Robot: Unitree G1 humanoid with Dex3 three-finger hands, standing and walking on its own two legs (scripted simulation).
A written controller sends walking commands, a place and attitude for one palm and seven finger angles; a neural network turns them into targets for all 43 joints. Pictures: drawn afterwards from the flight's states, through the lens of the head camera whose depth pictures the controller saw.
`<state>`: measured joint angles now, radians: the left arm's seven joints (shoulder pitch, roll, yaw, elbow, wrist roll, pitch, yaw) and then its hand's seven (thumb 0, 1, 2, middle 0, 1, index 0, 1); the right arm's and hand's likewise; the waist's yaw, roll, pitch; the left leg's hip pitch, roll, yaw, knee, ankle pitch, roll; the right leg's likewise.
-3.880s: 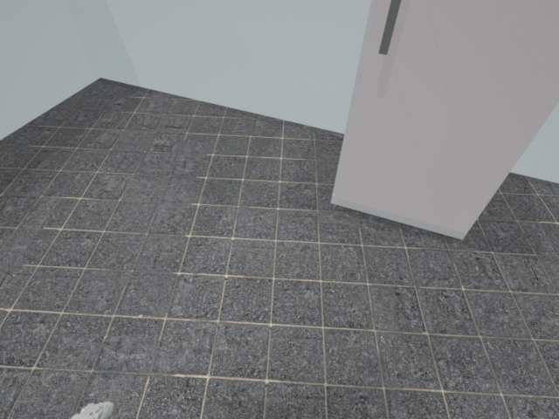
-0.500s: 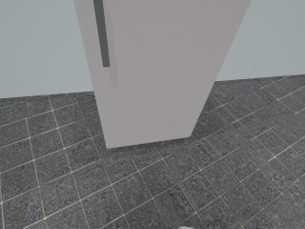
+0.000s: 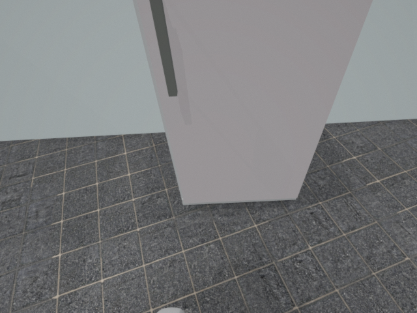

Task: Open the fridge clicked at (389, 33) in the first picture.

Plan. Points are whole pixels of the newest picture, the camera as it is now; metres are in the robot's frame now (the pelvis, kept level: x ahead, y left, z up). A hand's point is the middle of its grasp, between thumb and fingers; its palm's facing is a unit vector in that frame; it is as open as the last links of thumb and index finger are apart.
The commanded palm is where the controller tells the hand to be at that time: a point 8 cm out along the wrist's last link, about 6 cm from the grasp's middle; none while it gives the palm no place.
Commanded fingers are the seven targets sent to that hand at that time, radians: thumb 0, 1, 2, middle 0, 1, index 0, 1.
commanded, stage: take the last steps up to it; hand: left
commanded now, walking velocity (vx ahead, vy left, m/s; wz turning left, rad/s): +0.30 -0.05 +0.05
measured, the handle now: (165, 45) +0.73 +0.14 +0.18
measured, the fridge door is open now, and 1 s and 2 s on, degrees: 0 0 0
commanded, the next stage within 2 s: come to a stop and stand still in 0.78 s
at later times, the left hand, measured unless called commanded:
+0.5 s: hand out of the picture +0.06 +0.21 -0.18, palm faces +0.06 -0.99 -0.15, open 7.4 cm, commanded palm none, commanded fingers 0.00 0.90 0.90 -0.20 -0.30 -0.20 -0.30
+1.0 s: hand (164, 254) +0.30 +0.15 -0.18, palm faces +0.04 -0.98 -0.19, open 7.2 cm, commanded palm none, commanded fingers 0.00 0.90 0.90 -0.20 -0.30 -0.20 -0.30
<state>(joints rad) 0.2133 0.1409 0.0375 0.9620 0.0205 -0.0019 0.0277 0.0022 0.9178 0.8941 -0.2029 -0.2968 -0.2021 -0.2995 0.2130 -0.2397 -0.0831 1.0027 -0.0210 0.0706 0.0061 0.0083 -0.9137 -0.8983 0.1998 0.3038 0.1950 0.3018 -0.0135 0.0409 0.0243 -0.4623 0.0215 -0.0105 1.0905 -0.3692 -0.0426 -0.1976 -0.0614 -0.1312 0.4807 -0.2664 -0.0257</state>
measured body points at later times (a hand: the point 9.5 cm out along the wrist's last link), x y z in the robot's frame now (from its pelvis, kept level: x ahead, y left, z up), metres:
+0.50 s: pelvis +0.08 +0.03 +0.00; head +0.09 +0.05 +0.45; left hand +0.06 +0.27 -0.17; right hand +0.03 -0.19 -0.14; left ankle -0.02 +0.14 -0.74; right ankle +0.13 -0.12 -0.67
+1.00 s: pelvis +0.24 -0.03 -0.01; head +0.25 -0.03 +0.44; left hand +0.29 +0.20 -0.16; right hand +0.29 -0.27 -0.16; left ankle +0.28 +0.08 -0.72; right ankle +0.26 -0.13 -0.74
